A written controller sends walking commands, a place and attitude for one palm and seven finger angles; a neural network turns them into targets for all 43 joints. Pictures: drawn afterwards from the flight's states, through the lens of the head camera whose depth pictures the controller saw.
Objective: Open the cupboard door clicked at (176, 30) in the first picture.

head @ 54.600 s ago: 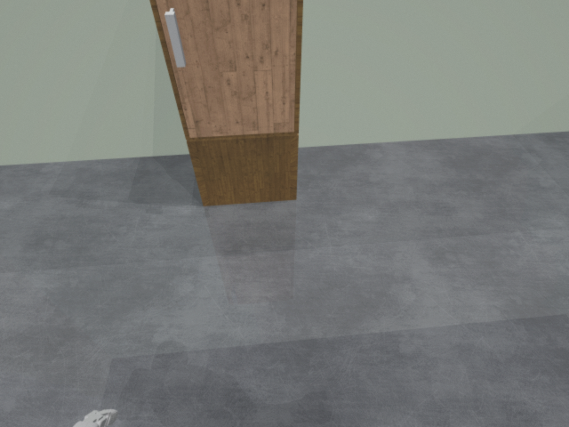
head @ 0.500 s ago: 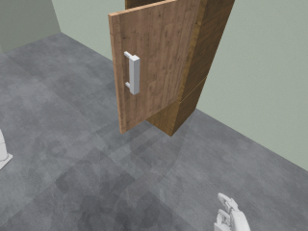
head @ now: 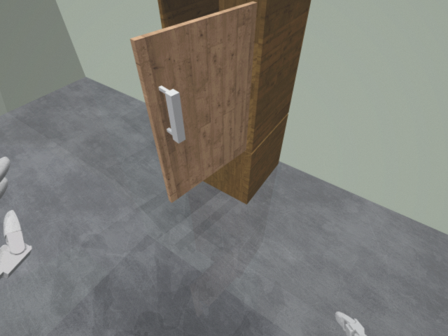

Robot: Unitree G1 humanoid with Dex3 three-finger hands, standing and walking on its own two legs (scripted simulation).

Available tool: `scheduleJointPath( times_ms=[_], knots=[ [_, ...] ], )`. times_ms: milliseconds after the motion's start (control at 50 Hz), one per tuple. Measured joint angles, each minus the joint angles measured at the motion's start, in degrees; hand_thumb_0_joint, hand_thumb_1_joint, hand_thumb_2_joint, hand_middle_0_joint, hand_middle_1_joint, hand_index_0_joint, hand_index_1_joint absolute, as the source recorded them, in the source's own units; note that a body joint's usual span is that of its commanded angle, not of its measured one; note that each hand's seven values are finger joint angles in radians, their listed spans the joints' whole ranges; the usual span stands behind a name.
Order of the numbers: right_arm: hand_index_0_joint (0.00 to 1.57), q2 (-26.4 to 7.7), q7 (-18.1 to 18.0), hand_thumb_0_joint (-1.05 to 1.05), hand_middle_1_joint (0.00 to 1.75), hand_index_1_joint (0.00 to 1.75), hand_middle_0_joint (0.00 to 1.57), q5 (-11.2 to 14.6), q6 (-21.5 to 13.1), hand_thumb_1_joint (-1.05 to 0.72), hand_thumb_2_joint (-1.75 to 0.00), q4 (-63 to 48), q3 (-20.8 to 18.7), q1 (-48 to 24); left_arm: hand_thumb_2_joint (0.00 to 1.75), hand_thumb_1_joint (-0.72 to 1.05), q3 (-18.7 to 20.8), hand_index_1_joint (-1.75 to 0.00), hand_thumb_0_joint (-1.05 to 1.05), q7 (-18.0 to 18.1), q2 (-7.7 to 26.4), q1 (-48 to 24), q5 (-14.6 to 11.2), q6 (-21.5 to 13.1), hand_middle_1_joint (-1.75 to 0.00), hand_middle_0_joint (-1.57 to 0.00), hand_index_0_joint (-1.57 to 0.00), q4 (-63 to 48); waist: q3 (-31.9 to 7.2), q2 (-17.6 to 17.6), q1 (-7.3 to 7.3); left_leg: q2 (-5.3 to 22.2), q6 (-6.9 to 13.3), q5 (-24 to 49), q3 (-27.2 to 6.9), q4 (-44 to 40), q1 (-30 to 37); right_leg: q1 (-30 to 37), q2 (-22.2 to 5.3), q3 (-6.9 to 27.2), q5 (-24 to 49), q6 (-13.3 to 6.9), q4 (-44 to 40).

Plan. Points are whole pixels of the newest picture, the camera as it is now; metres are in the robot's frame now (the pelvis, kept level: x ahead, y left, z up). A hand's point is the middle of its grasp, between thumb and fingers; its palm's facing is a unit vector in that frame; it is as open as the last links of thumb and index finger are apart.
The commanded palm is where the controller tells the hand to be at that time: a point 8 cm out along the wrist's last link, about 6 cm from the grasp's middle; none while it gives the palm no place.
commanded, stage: stop stepping back and stand still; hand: left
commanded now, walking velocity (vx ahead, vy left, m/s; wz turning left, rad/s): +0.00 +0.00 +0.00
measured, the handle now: (171, 114) +0.66 +0.19 +0.05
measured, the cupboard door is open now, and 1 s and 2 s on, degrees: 79 79 79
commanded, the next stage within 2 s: let the arm hang, fingers relaxed in 0.08 s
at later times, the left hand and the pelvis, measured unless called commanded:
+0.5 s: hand out of the picture +0.01 +0.20 -0.17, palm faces +0.00 -0.99 -0.17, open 7.2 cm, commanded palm none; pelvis -0.03 +0.02 +0.00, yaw +2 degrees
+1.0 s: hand out of the picture -0.03 +0.26 -0.16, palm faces +0.03 -0.95 -0.31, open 7.4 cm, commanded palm none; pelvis -0.03 +0.03 +0.01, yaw +2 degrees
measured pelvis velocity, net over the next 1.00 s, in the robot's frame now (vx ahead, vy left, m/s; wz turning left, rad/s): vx -0.03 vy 0.03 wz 0.03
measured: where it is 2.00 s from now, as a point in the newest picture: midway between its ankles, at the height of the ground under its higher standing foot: outside the picture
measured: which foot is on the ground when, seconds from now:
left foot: up 0.00-0.06, down 0.08-1.00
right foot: down 0.00-1.00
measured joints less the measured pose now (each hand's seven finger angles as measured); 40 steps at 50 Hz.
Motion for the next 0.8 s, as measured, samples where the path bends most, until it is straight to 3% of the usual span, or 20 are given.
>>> scheduleJointPath(
  times_ms=[80,200,260,320,440,500,620,800],
  knots=[
    [0.21,-0.9,-0.3,0.01,0.3,0.3,0.2,0.1,-0.6,-0.9,-0.9,0.1,0.4,-0.8,0.9,0.89,-1.0,-0.3,0.01,0.1,-1.1,-3.4,0.3,0.1,-0.3,-0.21,-0.21,2.7,1.2,0.8,1.01,0.8,0.7,6.8,0.2,-9.6,5.6,0.6,0.2,-0.5,-0.6,0.6,0.6],
    [0.21,-0.9,0.6,0.02,0.3,0.3,0.2,0.5,-1.1,-0.9,-0.9,-0.5,0.0,-5.6,0.9,0.89,-2.5,-0.3,0.02,-0.9,-1.1,-7.3,1.0,1.6,-0.3,-0.21,-0.21,6.0,2.9,-0.3,0.77,0.2,0.2,4.9,1.1,-11.8,6.4,-0.7,-0.6,0.1,-0.2,1.6,2.0],
    [0.21,-4.0,3.0,0.01,0.3,0.3,0.2,0.1,0.4,-0.9,-0.9,2.7,-0.9,-8.6,0.9,0.9,-10.8,-0.3,0.01,-4.9,-0.6,-14.8,2.7,6.4,-0.3,-0.2,-0.2,23.2,1.0,1.9,0.86,-0.3,0.7,4.6,0.5,-9.7,3.1,-3.6,-1.1,-0.7,-0.8,1.9,4.1],
    [0.21,-5.7,3.8,0.01,0.3,0.3,0.2,-0.5,3.6,-0.9,-0.9,6.1,-0.9,-11.0,0.9,0.9,-17.8,-0.3,0.01,-7.4,-3.4,-20.7,3.4,12.0,-0.3,-0.2,-0.2,44.3,0.7,2.9,-0.05,-0.7,1.0,4.4,0.1,-7.9,1.5,-4.8,-1.5,-1.2,-1.5,1.8,5.5],
    [0.21,-5.1,4.1,0.01,0.3,0.3,0.2,-1.3,6.7,-0.91,-0.9,12.2,0.0,-9.6,0.9,0.91,-24.8,-0.3,0.01,-8.6,-9.8,-21.7,3.0,16.1,-0.3,-0.2,-0.2,72.3,4.0,-0.6,-1.62,-0.9,1.2,6.2,-0.2,-10.3,3.7,-2.7,-1.6,-1.5,0.1,2.1,3.4],
    [0.21,-4.2,3.6,0.01,0.3,0.3,0.2,-1.2,7.6,-0.91,-0.9,16.4,0.2,-7.4,0.9,0.94,-24.7,-0.3,0.01,-7.8,-11.5,-20.0,2.6,16.0,-0.3,-0.21,-0.2,80.1,5.5,-2.1,-1.01,-0.7,1.1,7.8,-0.7,-12.8,4.8,-1.1,-1.2,-1.9,2.1,2.0,0.1],
    [0.2,-2.5,2.9,0.01,0.3,0.3,0.2,-0.9,8.6,-0.91,-0.9,23.5,0.0,-3.2,0.9,0.95,-23.9,-0.3,0.01,-8.1,-9.8,-16.4,2.3,15.1,-0.3,-0.21,-0.21,89.5,7.2,-1.9,0.52,-0.7,1.2,9.9,-1.2,-16.2,6.1,0.9,-1.0,-2.4,4.9,2.1,-4.6],
    [0.21,-1.4,2.7,0.01,0.3,0.3,0.2,-0.6,8.4,-0.91,-0.9,26.8,-0.9,-2.0,0.9,0.92,-23.2,-0.3,0.01,-7.5,-7.8,-14.9,2.2,14.5,-0.3,-0.2,-0.2,94.1,6.9,0.6,0.42,-1.4,1.9,11.1,-0.5,-18.2,7.4,1.4,-1.8,-1.8,5.4,2.7,-5.2]
  ],
)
